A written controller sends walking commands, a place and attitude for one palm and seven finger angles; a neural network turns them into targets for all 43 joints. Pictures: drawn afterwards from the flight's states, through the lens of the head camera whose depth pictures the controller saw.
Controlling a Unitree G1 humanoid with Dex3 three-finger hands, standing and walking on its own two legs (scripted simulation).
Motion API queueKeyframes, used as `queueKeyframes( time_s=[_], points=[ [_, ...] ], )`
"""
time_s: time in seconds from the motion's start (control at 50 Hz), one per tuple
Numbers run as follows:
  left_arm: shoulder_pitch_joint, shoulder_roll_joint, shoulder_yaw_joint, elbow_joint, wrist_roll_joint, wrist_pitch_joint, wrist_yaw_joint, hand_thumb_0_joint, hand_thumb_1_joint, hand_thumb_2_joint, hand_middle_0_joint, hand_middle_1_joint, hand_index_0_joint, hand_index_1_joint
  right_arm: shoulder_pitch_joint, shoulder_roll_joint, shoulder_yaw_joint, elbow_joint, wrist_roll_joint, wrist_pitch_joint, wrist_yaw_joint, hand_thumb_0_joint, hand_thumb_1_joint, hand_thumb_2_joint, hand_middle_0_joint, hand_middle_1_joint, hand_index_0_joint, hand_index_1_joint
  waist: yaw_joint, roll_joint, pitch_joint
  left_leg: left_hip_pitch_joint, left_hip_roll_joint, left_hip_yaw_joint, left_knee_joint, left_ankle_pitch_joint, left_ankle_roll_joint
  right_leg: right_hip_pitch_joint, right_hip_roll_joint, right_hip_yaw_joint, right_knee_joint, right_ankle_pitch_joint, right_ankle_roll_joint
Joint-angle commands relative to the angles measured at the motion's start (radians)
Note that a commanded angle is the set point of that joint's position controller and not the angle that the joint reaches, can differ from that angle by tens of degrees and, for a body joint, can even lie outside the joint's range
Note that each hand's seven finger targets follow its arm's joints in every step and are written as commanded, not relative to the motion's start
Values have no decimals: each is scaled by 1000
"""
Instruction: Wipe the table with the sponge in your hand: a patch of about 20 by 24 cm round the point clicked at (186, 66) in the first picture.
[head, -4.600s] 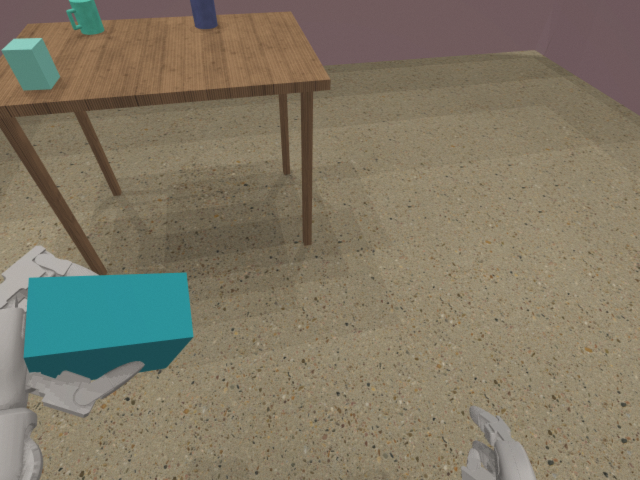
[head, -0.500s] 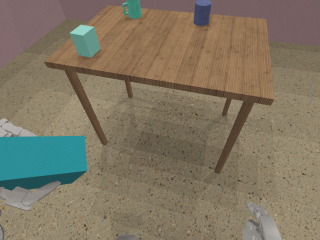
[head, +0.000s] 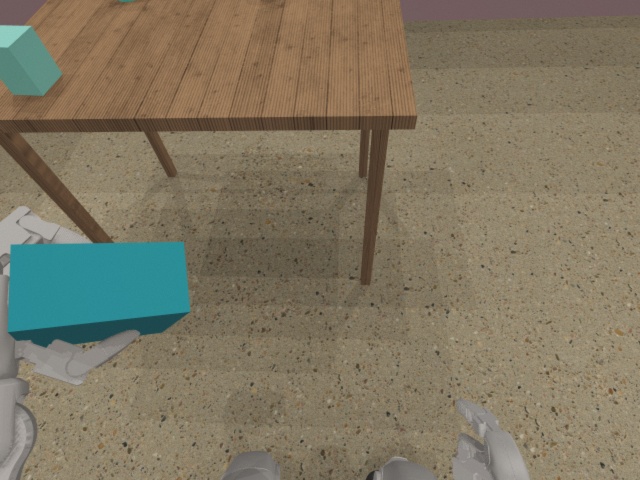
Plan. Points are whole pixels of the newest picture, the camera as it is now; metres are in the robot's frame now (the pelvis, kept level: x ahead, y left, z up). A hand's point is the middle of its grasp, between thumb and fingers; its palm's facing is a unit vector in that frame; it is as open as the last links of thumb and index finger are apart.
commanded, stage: turn to face it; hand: left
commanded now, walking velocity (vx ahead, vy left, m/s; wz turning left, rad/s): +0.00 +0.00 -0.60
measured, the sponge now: (126, 296) +0.25 +0.20 +0.15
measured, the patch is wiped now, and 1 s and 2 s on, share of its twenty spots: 0.00 0.00 0.00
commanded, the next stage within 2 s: take the last steps up to it in 0.52 s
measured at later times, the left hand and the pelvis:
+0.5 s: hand (134, 319) +0.21 +0.17 +0.19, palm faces +0.20 -0.88 -0.42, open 10.5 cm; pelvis -0.05 -0.02 +0.02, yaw -15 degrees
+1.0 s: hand (211, 352) +0.19 +0.10 +0.19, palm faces +0.12 -0.88 -0.46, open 10.5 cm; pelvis -0.08 -0.06 +0.02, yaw -17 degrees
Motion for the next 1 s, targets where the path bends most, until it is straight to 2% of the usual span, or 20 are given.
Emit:
queueKeyframes(
  time_s=[0.0, 0.08, 0.18, 0.26, 0.28, 0.32, 0.34, 0.38, 0.42, 0.5, 0.56, 0.58, 0.6, 0.62, 0.64, 0.7, 0.8, 0.88, 0.94, 0.98],
  points=[
    [145, 248, 238, -351, -45, -97, 36, 0, 100, 1300, -1200, -1600, -1200, -1600, -102, -82, -44, -175, -7, -1, -9, 0, -900, -900, 200, 300, 200, 300, -9, -111, -389, -195, -85, -83, 229, 10, 0, 393, -285, 424, -230, 490, -123],
    [212, 239, 263, -317, -53, -101, 35, 0, 100, 1300, -1200, -1600, -1200, -1600, -110, -94, -61, -168, -7, 27, -14, 0, -900, -900, 200, 300, 200, 300, -23, -166, -366, -94, -109, -38, 11, 40, 0, 301, -245, 390, -292, 349, -113],
    [219, 204, 219, -234, -47, -79, 28, 0, 100, 1300, -1200, -1600, -1200, -1600, -93, -121, -71, -178, 5, 36, -18, 0, -900, -900, 200, 300, 200, 300, -12, -175, -309, 9, -138, -29, -185, 32, 29, 160, -237, 472, -365, 116, -119],
    [135, 193, 162, -268, -32, -76, 17, 0, 100, 1300, -1200, -1600, -1200, -1600, -58, -138, -72, -181, 2, 32, -27, 0, -900, -900, 200, 300, 200, 300, -30, -133, -297, 228, -135, -9, -474, 125, 68, 24, -174, 459, -376, -53, -45],
    [84, 201, 148, -308, -33, -81, 14, 0, 100, 1300, -1200, -1600, -1200, -1600, -58, -146, -75, -192, 0, 25, -34, 0, -900, -900, 200, 300, 200, 300, -33, -65, -276, 284, -90, -42, -557, 125, 92, -29, -128, 423, -324, -98, -16],
    [56, 207, 162, -317, -14, -100, 10, 0, 100, 1300, -1200, -1600, -1200, -1600, -84, -166, -76, -202, -6, 1, -46, 0, -900, -900, 200, 300, 200, 300, -10, 249, -212, 224, 205, -314, -734, 65, 229, -160, 41, 212, 70, -204, 61],
    [28, 213, 158, -319, 2, -95, 15, 0, 100, 1300, -1200, -1600, -1200, -1600, -89, -133, -69, -201, -10, -15, -49, 0, -900, -900, 200, 300, 200, 300, -16, 261, -188, 38, 280, -349, -785, 22, 279, -87, 34, 136, 366, -199, 80],
    [-41, 201, 130, -328, 7, -98, 6, 0, 100, 1300, -1200, -1600, -1200, -1600, -63, -123, -80, -182, -3, -41, -42, 0, -900, -900, 200, 300, 200, 300, -16, 140, -153, 34, 222, -197, -702, 180, 271, -127, -11, 126, 493, -163, 93],
    [25, 129, 74, -250, 2, -82, 11, 0, 100, 1300, -1200, -1600, -1200, -1600, -39, -147, -87, -158, 1, -65, -36, 0, -900, -900, 200, 300, 200, 300, -20, 159, -138, 98, 160, -74, -638, 385, 217, -135, -26, 50, 361, -180, 101],
    [-37, 141, 65, -263, 2, -81, 18, 0, 100, 1300, -1200, -1600, -1200, -1600, -24, -153, -81, -144, 1, -101, -33, 0, -900, -900, 200, 300, 200, 300, -47, 193, -175, 183, 149, -34, -550, 636, 167, 5, 1, -47, 40, -173, 113],
    [-38, 160, 100, -238, 0, -86, 16, 0, 100, 1300, -1200, -1600, -1200, -1600, -28, -149, -80, -141, 2, -112, -25, 0, -900, -900, 200, 300, 200, 300, -33, 178, -224, 166, 112, 33, -417, 591, 117, 186, 6, -78, -215, 12, 103],
    [-18, 172, 109, -226, 6, -87, 15, 0, 100, 1300, -1200, -1600, -1200, -1600, -22, -142, -81, -142, 3, -110, -20, 0, -900, -900, 200, 300, 200, 300, -38, 114, -244, 115, 83, 50, -347, 510, 91, 255, -39, -28, -272, 118, 79],
    [-12, 208, 138, -230, 4, -94, 20, 0, 100, 1300, -1200, -1600, -1200, -1600, -26, -112, -71, -148, 6, -104, -18, 0, -900, -900, 200, 300, 200, 300, -47, -64, -275, 34, 17, 92, -212, 367, 59, 321, -173, 124, -267, 418, 21],
    [33, 237, 176, -200, -2, -92, 27, 0, 100, 1300, -1200, -1600, -1200, -1600, -41, -90, -66, -154, 8, -97, -21, 0, -900, -900, 200, 300, 200, 300, -35, -278, -315, -136, -103, 84, -47, 11, 34, 395, -308, 336, -270, 660, -67],
    [78, 244, 191, -207, -20, -79, 25, 0, 100, 1300, -1200, -1600, -1200, -1600, -78, -113, -85, -158, 12, -85, -28, 0, -900, -900, 200, 300, 200, 300, -14, -377, -332, -172, -116, -6, 107, -54, 47, 368, -367, 429, -304, 623, -100],
    [203, 225, 219, -261, -23, -92, 39, 0, 100, 1300, -1200, -1600, -1200, -1600, -113, -73, -40, -130, -1, -41, -35, 0, -900, -900, 200, 300, 200, 300, -39, -155, -351, -222, -98, -52, 117, 51, 50, 416, -333, 301, -282, 481, -126],
    [196, 210, 210, -225, -18, -107, 47, 0, 100, 1300, -1200, -1600, -1200, -1600, -101, -106, -64, -120, -7, -34, -60, 0, -900, -900, 200, 300, 200, 300, -39, -218, -284, -138, -103, 10, -124, 102, 70, 314, -326, 258, -375, 162, -116],
    [156, 185, 165, -222, -11, -107, 47, 0, 100, 1300, -1200, -1600, -1200, -1600, -72, -124, -82, -117, -12, -49, -63, 0, -900, -900, 200, 300, 200, 300, -34, -156, -260, -48, -117, 33, -281, 106, 94, 267, -351, 295, -396, -12, -119],
    [106, 176, 134, -228, -2, -107, 51, 0, 100, 1300, -1200, -1600, -1200, -1600, -35, -126, -88, -111, -20, -59, -67, 0, -900, -900, 200, 300, 200, 300, -46, -129, -252, 95, -148, 72, -442, 171, 103, 208, -313, 257, -357, -124, -80],
    [45, 169, 105, -275, 1, -113, 47, 0, 100, 1300, -1200, -1600, -1200, -1600, -27, -142, -99, -120, -15, -69, -76, 0, -900, -900, 200, 300, 200, 300, -56, -44, -222, 206, -105, 19, -563, 152, 133, 117, -253, 214, -248, -166, -32]
  ],
)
